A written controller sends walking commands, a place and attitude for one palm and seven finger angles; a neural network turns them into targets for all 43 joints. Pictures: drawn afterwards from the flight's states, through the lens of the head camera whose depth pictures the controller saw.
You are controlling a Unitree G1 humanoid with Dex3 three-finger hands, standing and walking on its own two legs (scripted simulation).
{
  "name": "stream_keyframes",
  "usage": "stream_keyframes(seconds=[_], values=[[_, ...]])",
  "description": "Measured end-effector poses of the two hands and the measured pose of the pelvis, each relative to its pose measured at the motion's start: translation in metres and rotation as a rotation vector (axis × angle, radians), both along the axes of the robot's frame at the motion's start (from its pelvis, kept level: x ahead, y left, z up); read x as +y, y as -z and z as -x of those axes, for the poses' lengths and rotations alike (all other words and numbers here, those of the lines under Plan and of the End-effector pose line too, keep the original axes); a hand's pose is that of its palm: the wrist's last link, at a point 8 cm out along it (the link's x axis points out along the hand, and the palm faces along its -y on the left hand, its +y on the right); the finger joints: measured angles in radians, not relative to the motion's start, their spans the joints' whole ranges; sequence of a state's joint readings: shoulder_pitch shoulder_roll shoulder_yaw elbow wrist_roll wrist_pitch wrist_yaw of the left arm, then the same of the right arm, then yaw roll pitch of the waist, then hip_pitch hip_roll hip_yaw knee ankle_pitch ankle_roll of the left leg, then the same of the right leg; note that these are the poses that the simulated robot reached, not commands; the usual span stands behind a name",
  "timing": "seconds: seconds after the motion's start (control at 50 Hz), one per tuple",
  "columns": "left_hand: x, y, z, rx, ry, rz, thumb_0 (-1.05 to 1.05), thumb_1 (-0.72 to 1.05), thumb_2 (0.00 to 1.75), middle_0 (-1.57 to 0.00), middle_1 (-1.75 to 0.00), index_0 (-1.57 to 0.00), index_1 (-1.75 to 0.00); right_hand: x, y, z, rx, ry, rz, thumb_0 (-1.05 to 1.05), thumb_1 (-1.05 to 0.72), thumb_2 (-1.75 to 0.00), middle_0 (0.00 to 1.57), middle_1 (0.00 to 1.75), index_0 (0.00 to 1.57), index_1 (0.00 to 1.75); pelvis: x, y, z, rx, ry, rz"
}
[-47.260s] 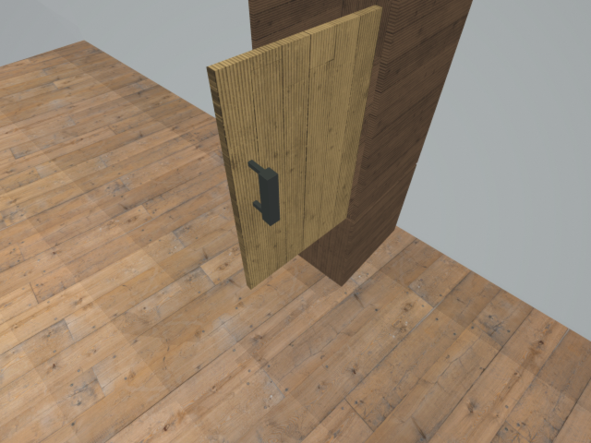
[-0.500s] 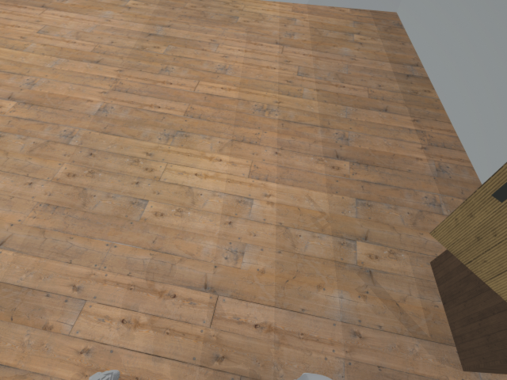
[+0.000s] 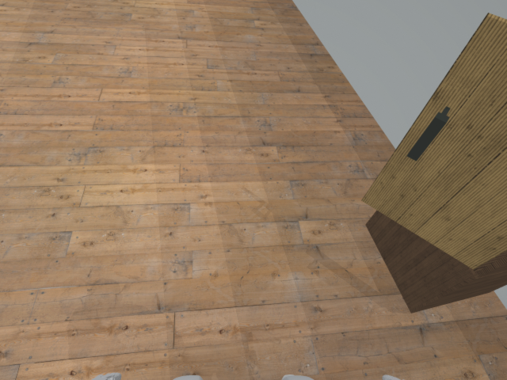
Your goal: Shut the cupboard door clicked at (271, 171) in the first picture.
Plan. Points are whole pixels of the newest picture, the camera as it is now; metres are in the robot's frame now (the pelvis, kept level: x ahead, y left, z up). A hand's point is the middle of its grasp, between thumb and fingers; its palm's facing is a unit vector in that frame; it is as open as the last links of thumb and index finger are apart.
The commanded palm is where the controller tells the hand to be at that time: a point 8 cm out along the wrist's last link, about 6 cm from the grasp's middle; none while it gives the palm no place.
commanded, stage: turn to face it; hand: left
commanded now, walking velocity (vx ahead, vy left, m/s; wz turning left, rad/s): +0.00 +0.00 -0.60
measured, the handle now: (429, 133) +0.65 -0.37 +0.02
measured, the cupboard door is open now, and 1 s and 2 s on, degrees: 38 38 38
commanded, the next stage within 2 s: take the last steps up to it in 0.90 s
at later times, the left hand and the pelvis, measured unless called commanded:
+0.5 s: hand (178, 363) +0.16 +0.13 -0.14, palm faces -0.29 -0.92 -0.27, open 7.4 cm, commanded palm none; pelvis +0.00 -0.03 +0.00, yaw -17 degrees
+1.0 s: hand (187, 341) +0.20 +0.12 -0.15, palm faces -0.44 -0.87 -0.22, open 7.4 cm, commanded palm none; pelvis +0.03 -0.02 +0.01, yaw -28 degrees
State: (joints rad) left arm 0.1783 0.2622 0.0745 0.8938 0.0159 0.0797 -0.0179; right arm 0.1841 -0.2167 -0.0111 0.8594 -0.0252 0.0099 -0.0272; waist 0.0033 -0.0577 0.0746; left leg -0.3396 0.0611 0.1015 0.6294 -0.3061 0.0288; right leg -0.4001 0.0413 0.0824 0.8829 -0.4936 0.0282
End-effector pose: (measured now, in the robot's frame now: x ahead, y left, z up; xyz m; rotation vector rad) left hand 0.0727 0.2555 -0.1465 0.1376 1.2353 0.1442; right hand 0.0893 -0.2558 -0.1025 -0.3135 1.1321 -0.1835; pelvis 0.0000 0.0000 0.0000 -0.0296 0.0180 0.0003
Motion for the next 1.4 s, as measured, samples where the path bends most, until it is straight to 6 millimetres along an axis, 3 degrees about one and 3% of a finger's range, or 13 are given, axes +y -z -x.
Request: stream_keyframes(seconds=[0.1, 0.2, 0.36, 0.42, 0.6, 0.72, 0.78, 0.88, 0.98, 1.1, 1.16, 1.3, 1.4], values=[[0.006, -0.013, -0.025, -0.012, 0.058, 0.003, 0.01, 0.91, 0.89, -0.2, -0.3, -0.2, -0.3, 0.008, -0.008, 0.031, 0.042, 0.068, -0.008, 0.01, -0.91, -0.9, 0.21, 0.3, 0.2, 0.3, 0.005, -0.012, -0.001, -0.005, 0.06, 0.017], [-0.002, -0.024, -0.052, -0.031, 0.13, -0.009, 0.01, 0.91, 0.9, -0.19, -0.3, -0.2, -0.3, 0.007, -0.003, 0.066, 0.088, 0.163, -0.036, 0.01, -0.91, -0.9, 0.21, 0.3, 0.2, 0.3, 0.003, -0.016, -0.002, -0.002, 0.12, 0.022], [-0.05, -0.032, -0.096, -0.105, 0.288, -0.054, 0.01, 0.91, 0.9, -0.19, -0.3, -0.19, -0.3, -0.022, 0.029, 0.124, 0.146, 0.326, -0.102, 0.01, -0.9, -0.9, 0.21, 0.3, 0.2, 0.3, -0.024, -0.001, 0.0, -0.006, 0.22, -0.013], [-0.067, -0.033, -0.101, -0.126, 0.326, -0.075, 0.01, 0.91, 0.9, -0.19, -0.3, -0.2, -0.3, -0.036, 0.041, 0.136, 0.173, 0.369, -0.108, 0.01, -0.91, -0.9, 0.21, 0.3, 0.2, 0.3, -0.031, 0.004, 0.002, -0.008, 0.25, -0.013], [-0.084, -0.032, -0.091, -0.039, 0.383, -0.056, 0.01, 0.9, 0.89, -0.2, -0.3, -0.2, -0.3, -0.05, 0.019, 0.114, 0.08, 0.416, -0.083, 0.01, -0.91, -0.9, 0.2, 0.3, 0.2, 0.29, -0.035, -0.009, -0.005, -0.002, 0.335, -0.03], [-0.073, -0.012, -0.101, -0.001, 0.395, -0.021, 0.01, 0.9, 0.89, -0.2, -0.3, -0.2, -0.3, -0.039, 0.011, 0.092, 0.017, 0.43, -0.041, 0.01, -0.91, -0.9, 0.2, 0.3, 0.2, 0.29, -0.021, -0.002, -0.021, 0.006, 0.388, -0.014], [-0.067, -0.003, -0.112, 0.014, 0.406, -0.016, 0.01, 0.9, 0.89, -0.2, -0.3, -0.2, -0.3, -0.027, 0.009, 0.09, 0.01, 0.431, -0.027, 0.01, -0.91, -0.9, 0.2, 0.3, 0.2, 0.29, -0.016, 0.001, -0.026, 0.004, 0.415, -0.016], [-0.067, -0.012, -0.127, 0.024, 0.44, -0.02, 0.01, 0.91, 0.89, -0.2, -0.3, -0.2, -0.3, -0.01, 0.004, 0.105, 0.05, 0.463, -0.048, 0.01, -0.91, -0.9, 0.2, 0.3, 0.2, 0.3, -0.015, -0.009, -0.029, 0.004, 0.453, -0.005], [-0.082, -0.022, -0.139, 0.014, 0.491, -0.035, 0.01, 0.91, 0.9, -0.19, -0.3, -0.2, -0.3, -0.002, 0.012, 0.128, 0.096, 0.527, -0.098, 0.01, -0.91, -0.9, 0.21, 0.3, 0.2, 0.3, -0.021, -0.012, -0.029, 0.006, 0.487, 0.0], [-0.111, -0.023, -0.145, -0.028, 0.548, -0.063, 0.01, 0.91, 0.9, -0.19, -0.3, -0.2, -0.3, -0.01, 0.039, 0.162, 0.147, 0.617, -0.159, 0.01, -0.91, -0.9, 0.21, 0.3, 0.2, 0.3, -0.04, 0.0, -0.028, -0.002, 0.522, -0.021], [-0.118, -0.028, -0.137, -0.016, 0.543, -0.057, 0.01, 0.91, 0.89, -0.2, -0.3, -0.2, -0.3, -0.018, 0.036, 0.166, 0.177, 0.631, -0.161, 0.01, -0.91, -0.9, 0.21, 0.3, 0.2, 0.3, -0.046, -0.005, -0.034, 0.0, 0.528, -0.016], [-0.121, -0.017, -0.127, 0.093, 0.537, -0.033, 0.01, 0.91, 0.89, -0.2, -0.3, -0.2, -0.3, -0.043, 0.018, 0.129, 0.111, 0.624, -0.115, 0.01, -0.91, -0.9, 0.2, 0.3, 0.2, 0.29, -0.06, -0.01, -0.062, 0.006, 0.54, -0.019], [-0.12, 0.008, -0.142, 0.175, 0.535, -0.01, 0.01, 0.91, 0.89, -0.2, -0.3, -0.2, -0.3, -0.056, 0.016, 0.091, 0.043, 0.616, -0.048, 0.01, -0.91, -0.9, 0.2, 0.3, 0.2, 0.29, -0.066, 0.003, -0.093, 0.002, 0.572, -0.01]])
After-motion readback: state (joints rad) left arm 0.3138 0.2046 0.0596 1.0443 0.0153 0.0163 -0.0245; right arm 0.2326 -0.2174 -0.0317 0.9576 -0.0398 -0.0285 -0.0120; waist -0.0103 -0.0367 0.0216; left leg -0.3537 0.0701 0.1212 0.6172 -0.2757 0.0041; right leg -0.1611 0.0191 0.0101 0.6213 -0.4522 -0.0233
